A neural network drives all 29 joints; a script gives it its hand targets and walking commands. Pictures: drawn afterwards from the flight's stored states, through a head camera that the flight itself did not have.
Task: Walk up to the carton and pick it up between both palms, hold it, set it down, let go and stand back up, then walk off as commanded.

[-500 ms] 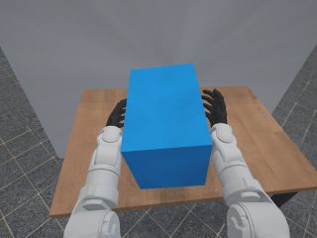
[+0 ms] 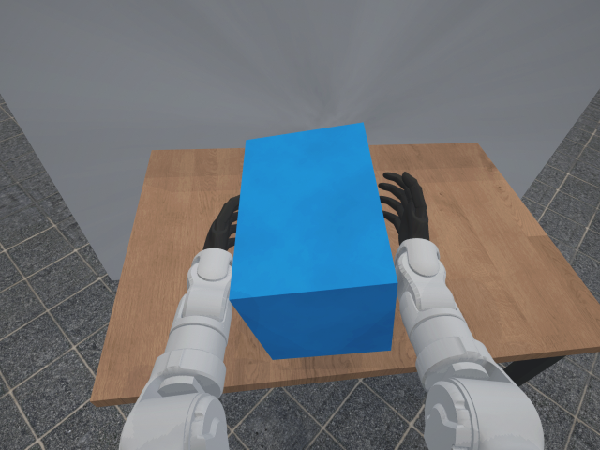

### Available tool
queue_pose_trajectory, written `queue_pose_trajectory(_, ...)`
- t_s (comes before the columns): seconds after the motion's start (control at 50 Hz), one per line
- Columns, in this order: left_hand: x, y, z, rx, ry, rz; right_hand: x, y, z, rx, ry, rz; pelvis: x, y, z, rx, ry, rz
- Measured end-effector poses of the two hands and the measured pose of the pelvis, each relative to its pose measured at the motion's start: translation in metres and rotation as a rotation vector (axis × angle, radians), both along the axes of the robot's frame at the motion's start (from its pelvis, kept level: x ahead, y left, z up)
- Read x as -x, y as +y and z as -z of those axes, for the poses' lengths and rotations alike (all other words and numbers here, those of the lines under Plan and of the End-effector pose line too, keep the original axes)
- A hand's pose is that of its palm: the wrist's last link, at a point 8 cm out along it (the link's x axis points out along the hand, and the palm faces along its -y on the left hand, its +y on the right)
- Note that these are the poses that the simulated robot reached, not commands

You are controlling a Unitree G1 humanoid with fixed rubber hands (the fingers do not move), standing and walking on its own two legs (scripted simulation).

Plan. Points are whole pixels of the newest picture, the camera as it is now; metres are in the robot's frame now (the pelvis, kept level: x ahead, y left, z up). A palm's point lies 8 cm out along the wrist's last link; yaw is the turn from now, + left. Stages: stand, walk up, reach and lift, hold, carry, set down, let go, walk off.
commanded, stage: set down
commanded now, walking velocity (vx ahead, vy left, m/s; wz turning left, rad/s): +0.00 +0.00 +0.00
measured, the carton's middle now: (317, 243) +0.40 +0.00 +0.05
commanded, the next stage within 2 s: none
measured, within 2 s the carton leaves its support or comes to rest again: neither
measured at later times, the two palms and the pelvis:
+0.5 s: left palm (225, 257) +0.39 +0.14 +0.03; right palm (403, 243) +0.39 -0.13 +0.07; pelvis +0.01 +0.00 +0.00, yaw +0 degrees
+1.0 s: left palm (229, 264) +0.40 +0.13 -0.01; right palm (397, 250) +0.41 -0.13 +0.04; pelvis +0.02 +0.00 +0.00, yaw +0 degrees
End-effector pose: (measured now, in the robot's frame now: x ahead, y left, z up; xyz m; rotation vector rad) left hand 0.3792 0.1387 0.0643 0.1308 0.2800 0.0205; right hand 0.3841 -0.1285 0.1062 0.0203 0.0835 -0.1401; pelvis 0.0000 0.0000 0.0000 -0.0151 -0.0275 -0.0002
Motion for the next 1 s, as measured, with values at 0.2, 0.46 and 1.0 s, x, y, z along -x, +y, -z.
queue_pose_trajectory(0.2,-0.004,-0.002,0.015,0.003,0.014,-0.002,-0.004,-0.002,0.015,0.006,0.015,0.004,-0.003,0.000,0.000,0.000,0.036,0.001)
queue_pose_trajectory(0.46,-0.010,-0.003,0.036,0.014,0.043,-0.005,-0.009,-0.003,0.036,0.014,0.045,0.009,-0.008,0.001,0.000,0.001,0.094,0.001)
queue_pose_trajectory(1.0,-0.021,-0.004,0.071,0.030,0.070,-0.024,-0.022,-0.004,0.071,0.038,0.083,0.005,-0.017,0.002,0.002,0.002,0.231,0.004)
